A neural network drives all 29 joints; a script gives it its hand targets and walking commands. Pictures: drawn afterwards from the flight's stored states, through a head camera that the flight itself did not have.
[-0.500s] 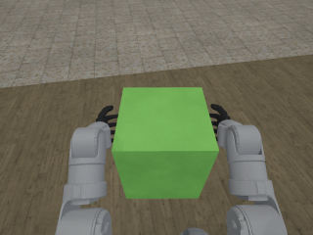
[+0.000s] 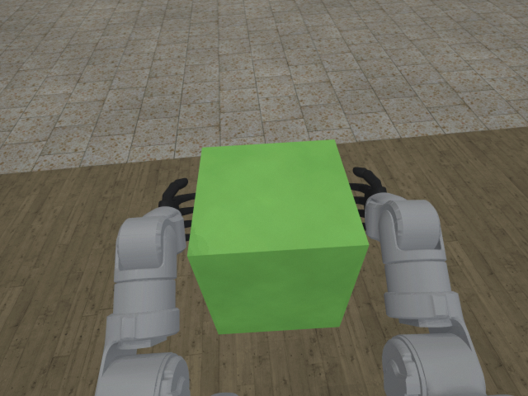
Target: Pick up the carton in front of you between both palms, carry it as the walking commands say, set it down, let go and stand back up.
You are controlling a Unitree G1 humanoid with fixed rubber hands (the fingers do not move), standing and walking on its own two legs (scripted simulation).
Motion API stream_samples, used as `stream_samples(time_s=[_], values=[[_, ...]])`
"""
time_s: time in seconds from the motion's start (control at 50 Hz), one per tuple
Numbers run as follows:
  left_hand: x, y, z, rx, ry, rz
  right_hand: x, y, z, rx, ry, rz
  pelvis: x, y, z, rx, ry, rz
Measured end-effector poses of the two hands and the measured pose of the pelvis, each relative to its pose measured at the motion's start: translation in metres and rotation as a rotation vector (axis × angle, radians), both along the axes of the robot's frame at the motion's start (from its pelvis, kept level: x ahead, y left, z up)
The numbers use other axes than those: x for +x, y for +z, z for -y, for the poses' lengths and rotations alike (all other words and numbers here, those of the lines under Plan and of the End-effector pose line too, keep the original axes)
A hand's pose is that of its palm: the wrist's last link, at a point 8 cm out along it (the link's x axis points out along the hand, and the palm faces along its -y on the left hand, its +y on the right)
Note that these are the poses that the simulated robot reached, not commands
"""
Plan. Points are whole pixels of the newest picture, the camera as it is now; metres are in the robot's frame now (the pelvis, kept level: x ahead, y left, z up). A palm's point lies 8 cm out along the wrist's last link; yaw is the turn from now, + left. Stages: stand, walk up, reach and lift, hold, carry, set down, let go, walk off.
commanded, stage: carry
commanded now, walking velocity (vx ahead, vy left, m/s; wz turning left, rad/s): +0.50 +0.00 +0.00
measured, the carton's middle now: (273, 241) +0.35 +0.01 +0.02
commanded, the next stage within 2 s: none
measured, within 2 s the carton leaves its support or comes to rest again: neither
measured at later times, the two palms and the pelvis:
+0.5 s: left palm (191, 116) +0.66 +0.18 +0.05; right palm (329, 116) +0.64 -0.12 +0.06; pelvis +0.31 +0.05 -0.03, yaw -1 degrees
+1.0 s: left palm (214, 56) +0.96 +0.16 +0.04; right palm (320, 51) +0.97 -0.14 +0.04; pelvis +0.61 +0.01 -0.07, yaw +0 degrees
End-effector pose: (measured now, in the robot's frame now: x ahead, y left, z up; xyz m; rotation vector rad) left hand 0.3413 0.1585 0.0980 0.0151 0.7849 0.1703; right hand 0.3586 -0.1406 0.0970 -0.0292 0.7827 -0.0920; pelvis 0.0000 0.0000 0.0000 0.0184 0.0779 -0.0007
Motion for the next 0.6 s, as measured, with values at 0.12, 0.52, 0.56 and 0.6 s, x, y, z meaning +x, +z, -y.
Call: stream_samples(time_s=[0.12, 0.52, 0.56, 0.6], values=[[0.066, 0.007, -0.007, -0.005, 0.023, 0.035, 0.069, 0.004, -0.008, 0.016, 0.005, 0.033, 0.062, 0.006, 0.000, 0.006, 0.001, -0.016], [0.327, -0.045, -0.024, -0.025, -0.106, -0.027, 0.292, -0.042, -0.024, -0.039, -0.093, -0.028, 0.315, -0.032, -0.049, -0.038, -0.020, -0.003], [0.350, -0.045, -0.022, -0.028, -0.113, -0.020, 0.312, -0.041, -0.022, -0.034, -0.106, -0.021, 0.334, -0.030, -0.051, -0.041, -0.022, -0.009], [0.372, -0.043, -0.020, -0.034, -0.113, -0.001, 0.334, -0.038, -0.020, -0.029, -0.117, -0.001, 0.355, -0.028, -0.052, -0.043, -0.022, -0.016]])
